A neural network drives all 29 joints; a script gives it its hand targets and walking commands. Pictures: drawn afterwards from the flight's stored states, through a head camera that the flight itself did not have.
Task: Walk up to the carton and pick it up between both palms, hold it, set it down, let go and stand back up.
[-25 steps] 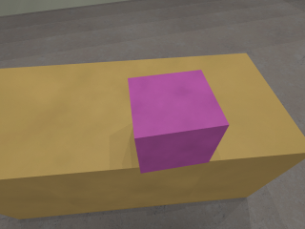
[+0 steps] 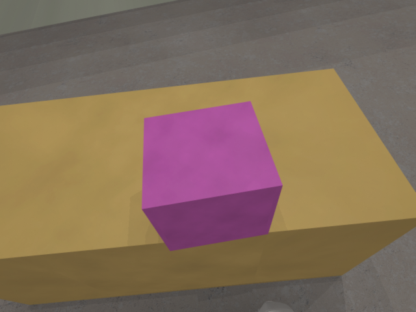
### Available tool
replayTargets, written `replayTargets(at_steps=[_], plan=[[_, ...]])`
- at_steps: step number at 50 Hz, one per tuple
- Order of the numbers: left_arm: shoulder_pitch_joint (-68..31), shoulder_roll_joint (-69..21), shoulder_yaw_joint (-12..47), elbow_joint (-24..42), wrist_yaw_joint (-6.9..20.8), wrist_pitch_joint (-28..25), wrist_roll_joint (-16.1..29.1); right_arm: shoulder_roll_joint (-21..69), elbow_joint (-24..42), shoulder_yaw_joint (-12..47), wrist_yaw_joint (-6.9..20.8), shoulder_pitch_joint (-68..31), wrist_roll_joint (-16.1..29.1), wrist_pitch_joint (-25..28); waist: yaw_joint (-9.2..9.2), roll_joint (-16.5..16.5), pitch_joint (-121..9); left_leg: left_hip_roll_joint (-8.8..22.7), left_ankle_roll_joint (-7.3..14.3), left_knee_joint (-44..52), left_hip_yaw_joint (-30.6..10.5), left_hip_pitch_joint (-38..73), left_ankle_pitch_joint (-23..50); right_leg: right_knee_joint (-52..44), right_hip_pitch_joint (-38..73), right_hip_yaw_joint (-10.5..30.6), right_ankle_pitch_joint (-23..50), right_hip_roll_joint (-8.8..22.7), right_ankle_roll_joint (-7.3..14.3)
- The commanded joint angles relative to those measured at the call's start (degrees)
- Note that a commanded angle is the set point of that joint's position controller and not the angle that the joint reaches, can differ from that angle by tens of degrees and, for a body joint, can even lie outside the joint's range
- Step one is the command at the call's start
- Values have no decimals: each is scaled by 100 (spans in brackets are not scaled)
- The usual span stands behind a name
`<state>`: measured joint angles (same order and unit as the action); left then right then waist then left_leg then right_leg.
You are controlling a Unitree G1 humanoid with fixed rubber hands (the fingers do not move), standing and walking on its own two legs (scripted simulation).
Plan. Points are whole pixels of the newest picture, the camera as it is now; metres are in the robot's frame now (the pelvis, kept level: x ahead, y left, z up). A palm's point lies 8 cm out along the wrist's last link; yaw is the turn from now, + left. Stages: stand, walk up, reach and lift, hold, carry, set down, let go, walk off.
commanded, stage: walk up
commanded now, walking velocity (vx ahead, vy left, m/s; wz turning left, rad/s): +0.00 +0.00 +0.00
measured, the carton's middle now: (208, 178) +0.39 +0.00 -0.02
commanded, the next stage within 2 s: none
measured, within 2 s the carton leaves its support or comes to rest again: neither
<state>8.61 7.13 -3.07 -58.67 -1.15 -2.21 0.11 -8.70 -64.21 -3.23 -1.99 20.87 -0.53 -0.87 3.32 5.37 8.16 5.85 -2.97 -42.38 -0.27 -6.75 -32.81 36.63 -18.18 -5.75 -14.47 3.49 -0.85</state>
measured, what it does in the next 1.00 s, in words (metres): steps on the spot: left foot, then left foot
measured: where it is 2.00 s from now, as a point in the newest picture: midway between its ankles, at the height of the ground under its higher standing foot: outside the picture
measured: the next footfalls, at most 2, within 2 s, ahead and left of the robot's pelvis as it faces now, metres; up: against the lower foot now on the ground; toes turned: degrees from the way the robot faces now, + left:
left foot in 0.24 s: +0.02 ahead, +0.10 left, +0.00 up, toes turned +1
left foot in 0.96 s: -0.07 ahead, +0.13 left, +0.00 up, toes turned +4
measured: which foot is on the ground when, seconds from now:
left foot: up 0.00-0.22, down 0.24-0.74, up 0.76-0.94, down 0.96-1.00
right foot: down 0.00-0.98, up 1.00-1.00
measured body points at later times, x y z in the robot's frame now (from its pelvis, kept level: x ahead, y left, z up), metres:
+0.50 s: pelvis +0.02 -0.01 +0.02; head +0.03 +0.00 +0.47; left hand +0.03 +0.20 -0.15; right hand +0.05 -0.23 -0.13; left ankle -0.02 +0.10 -0.72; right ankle +0.05 -0.13 -0.72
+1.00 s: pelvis -0.08 +0.03 -0.01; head -0.04 +0.07 +0.43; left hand -0.01 +0.28 -0.18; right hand -0.02 -0.21 -0.14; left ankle -0.11 +0.13 -0.72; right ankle +0.04 -0.12 -0.71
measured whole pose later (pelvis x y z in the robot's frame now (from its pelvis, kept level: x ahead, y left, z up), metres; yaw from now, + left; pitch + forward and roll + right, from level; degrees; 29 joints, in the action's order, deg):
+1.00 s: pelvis -0.08 +0.03 -0.01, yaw +2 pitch -2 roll -1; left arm 4.2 12.4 -2.7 -60.9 -2.5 4.4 -2.1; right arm -8.7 -56.0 -3.5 -1.5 11.7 -1.4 -1.5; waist -0.5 -3.4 7.6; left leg 0.8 1.2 -43.6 2.5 -16.1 -25.5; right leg 40.6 -28.2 -4.1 -17.4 5.7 -0.5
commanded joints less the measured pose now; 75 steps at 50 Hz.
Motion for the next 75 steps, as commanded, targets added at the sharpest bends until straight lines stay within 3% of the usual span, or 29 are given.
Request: replayTargets(at_steps=[1, 2, 5, 7, 11, 13, 15, 18, 25, 26, 28, 33, 35, 36, 37, 39, 43, 45, 46, 47, 48, 50, 53, 54, 56, 62, 66, 68, 75], plan=[[417, 801, -13, -43, -83, 183, -209, -334, 278, -88, 68, 311, -128, -79, -383, -2200, -457, -260, 246, -993, -197, -1052, -226, -2247, 787, 1816, 1821, 1274, 902], [223, 890, -14, -18, -131, 160, -222, -130, 152, 8, 87, 575, -133, -40, -176, -2115, -573, -216, 214, -882, -108, -1332, -86, -1914, 1218, 1348, 3118, 1295, 871], [348, 883, -12, -114, -97, 106, -194, -66, 133, 106, 29, 566, -99, -1, -207, -2065, -1102, -280, 184, -211, 38, -694, 95, -1622, 1281, 1009, 3775, 1158, 936], [516, 728, 28, -285, -95, 141, -251, -358, 335, 75, 11, -23, -64, 10, -376, -2016, -987, -352, 150, 445, 134, -475, 281, -1598, 1014, 1138, 3732, 1046, 1027], [25, 932, -3, -135, -90, 246, -169, -262, 124, 110, -43, 528, -30, 88, 48, -1350, -1106, -124, 174, 2447, 51, 438, 2727, -1184, 550, 946, 2334, 912, 714], [229, 360, 203, -133, -55, 281, -50, -729, 220, 53, -44, 137, -39, 156, -223, 194, -927, 824, 497, 2903, -1026, 170, 2848, -983, 129, 276, 249, 40, 233], [359, 509, 190, -268, -47, 383, -151, -690, 343, 131, 32, -703, 29, 133, -500, 971, -92, 685, 666, 3335, -1095, -1791, 900, -1105, 1285, 363, 16, 157, 198], [697, 679, 192, -636, 12, 238, -148, -381, 438, 203, 11, -791, 17, 214, -604, 416, -152, 145, 393, 2939, -420, -400, 2587, -1493, 804, 577, 1143, 315, 143], [860, 519, 332, -829, -38, 147, -79, -336, 165, 197, 12, -160, 63, 203, -366, -253, -212, 55, 425, 2713, -216, -40, 2388, -1801, 717, 609, 1111, 318, 101], [316, 1390, 3, -561, -185, 156, -1, -909, 471, -74, -31, -493, 41, 151, -363, -371, 356, 225, 404, 1827, -218, -825, 4734, -987, 672, 429, 2634, 500, 34], [773, 1193, 60, -581, -266, 159, 34, -907, 561, -87, -31, -334, 2, 175, -413, -630, -352, 335, 498, 1438, -212, -603, 5606, -587, 939, 296, 3207, 595, 72], [818, 1047, -32, -394, -277, 318, -76, -784, 714, -179, -62, -213, 2, -5, -405, -748, -1255, 115, 572, 699, -158, -661, 4165, -499, 945, 450, 3010, 797, 361], [877, 1273, -95, -308, -285, 385, -99, -571, 839, -137, -96, -316, -40, -113, -541, -1463, -1372, -503, 295, -513, 379, -1105, 2417, -1120, 1045, 1128, 3680, 1656, 1005], [933, 1325, -92, -281, -243, 401, -223, -586, 881, -180, -137, -384, -53, -180, -645, -2036, -1489, -751, 198, -1545, 316, -1260, 25, -1522, 917, 1755, 4300, 2138, 1478], [875, 1369, -120, -247, -248, 400, -256, -554, 971, -203, -153, -424, -129, -265, -671, -2020, -1370, -670, 208, -2262, 22, -1414, -655, -1738, 623, 2072, 4218, 2435, 1784], [323, 1500, -182, -18, -247, 401, -272, -467, 1061, -192, -105, -363, -154, -315, -508, -1909, -1057, -387, 198, -2462, -276, -1257, -630, -1840, -72, 1896, 3507, 2363, 1812], [-677, 1485, -144, 329, -251, 443, -279, -466, 896, -197, -4, 189, -32, -201, -50, -1862, -1329, -201, 194, -1140, -163, -718, 150, -1478, -131, 940, 2528, 1582, 1164], [-811, 1511, -179, 339, -230, 503, -248, -540, 810, -190, -10, 521, -38, -113, 176, -1489, -1590, -91, 260, 999, -77, -52, 1237, -614, -61, 685, 2185, 1243, 773], [-430, 1108, -28, 145, -148, 561, -232, -465, 592, -128, 37, 893, -89, -46, 191, -922, -1844, -157, 259, 2057, -288, 721, 1409, -595, -629, 581, -548, 663, 618], [29, 631, 78, 76, -95, 632, -143, -894, 637, -189, 54, 764, -109, 2, -18, 1163, -1375, 723, 354, 3308, -1842, 259, -26, 568, -1474, 58, -1956, -240, 381], [155, 577, 65, 123, -99, 688, -232, -1458, 832, -286, 25, 185, -137, -35, -294, 1605, -649, 1426, 473, 3834, -2814, -1181, -1355, 1392, -1597, 485, -1813, -495, 235], [-292, 1020, -96, 350, -11, 705, -253, -1407, 997, -225, -18, -581, 53, -12, -255, 2127, 120, 1528, 939, 4707, -3307, -3055, -2380, 2011, -961, 1125, -1415, -381, 258], [649, 1051, -197, -152, 156, 555, -154, -676, 1189, 50, -45, -1637, 1, 142, -941, 576, -129, 469, 567, 3453, -964, -1421, 1199, 2307, -895, 1097, -290, -499, 223], [894, 899, -135, -306, 140, 531, -169, -729, 1190, 56, -32, -1636, 28, 187, -969, 501, -251, 436, 530, 3201, -630, -924, 1825, 2245, -989, 1005, -336, -490, 153], [621, 772, -43, -279, 55, 490, -157, -353, 891, 117, 3, -1040, 64, 258, -667, 48, -311, 507, 623, 3020, -777, -600, 2343, 1695, -659, 949, -385, -304, -25], [384, 470, 171, -100, -162, 375, 6, -477, 253, 39, -84, 213, -60, 200, -133, 468, -591, 821, 1085, 2445, -1143, 624, 4700, -1261, 80, 721, -1005, -95, -96], [906, 773, 131, -600, -198, 241, -18, -27, 304, 112, -33, -79, 39, 215, -191, -1010, -966, -7, 734, 2345, -456, 377, 4037, -1580, 1284, 1084, 1999, 320, 197], [753, 336, 235, -724, -140, 244, 1, -297, 279, 57, -56, -296, 55, 182, -214, -1695, -475, -80, 685, 2450, -384, 481, 3136, -1817, 660, 1063, 1397, 196, 239], [922, 173, 264, -788, -146, 207, -18, -244, -24, 116, -20, -80, 7, 180, -246, -995, -25, -75, 580, 2778, -535, 85, 2591, -1986, 699, 1021, 716, 195, 239]])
